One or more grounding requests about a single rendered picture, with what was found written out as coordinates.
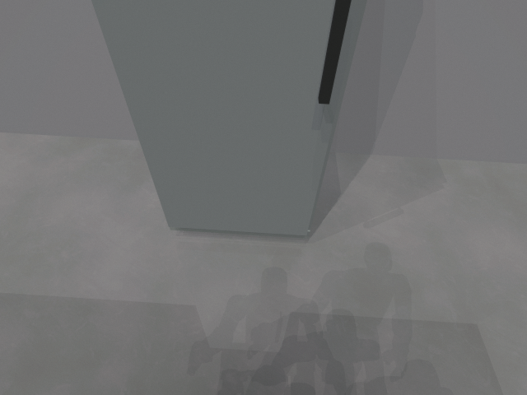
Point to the handle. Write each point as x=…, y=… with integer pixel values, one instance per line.
x=340, y=14

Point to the fridge door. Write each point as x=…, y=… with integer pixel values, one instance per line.
x=223, y=95

